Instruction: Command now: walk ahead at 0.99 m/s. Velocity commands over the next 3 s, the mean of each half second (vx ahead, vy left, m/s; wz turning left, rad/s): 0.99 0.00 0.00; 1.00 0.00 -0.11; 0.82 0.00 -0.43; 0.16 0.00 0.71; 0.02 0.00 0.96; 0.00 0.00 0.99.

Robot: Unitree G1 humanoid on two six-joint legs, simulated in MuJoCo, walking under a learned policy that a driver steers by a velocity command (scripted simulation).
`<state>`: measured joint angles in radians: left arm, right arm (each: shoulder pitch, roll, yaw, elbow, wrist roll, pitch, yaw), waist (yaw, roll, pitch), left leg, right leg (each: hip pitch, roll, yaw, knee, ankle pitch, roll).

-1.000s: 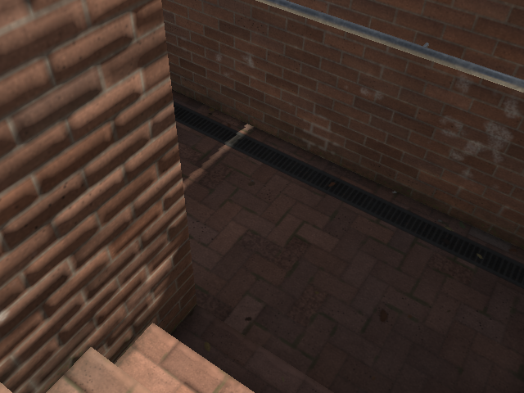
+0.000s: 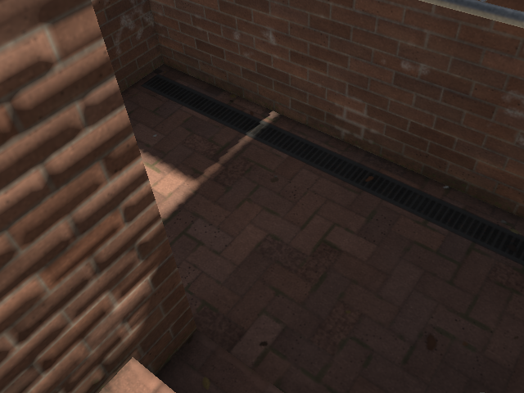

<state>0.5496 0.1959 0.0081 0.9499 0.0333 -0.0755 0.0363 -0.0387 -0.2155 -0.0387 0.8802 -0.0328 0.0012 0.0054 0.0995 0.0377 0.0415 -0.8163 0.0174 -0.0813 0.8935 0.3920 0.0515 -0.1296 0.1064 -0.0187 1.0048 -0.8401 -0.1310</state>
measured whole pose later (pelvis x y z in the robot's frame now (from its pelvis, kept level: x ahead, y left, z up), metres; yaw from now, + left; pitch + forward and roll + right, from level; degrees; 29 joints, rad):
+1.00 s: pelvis +0.83 +0.05 -0.55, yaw -2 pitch -1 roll +1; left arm 0.33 0.21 0.05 1.01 0.05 -0.05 0.01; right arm 0.33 -0.22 -0.06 1.04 -0.02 -0.11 -0.01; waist 0.03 -0.04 0.01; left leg -0.32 0.00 0.12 0.74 -0.41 0.05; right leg -0.55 0.01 0.10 1.67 -0.36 -0.14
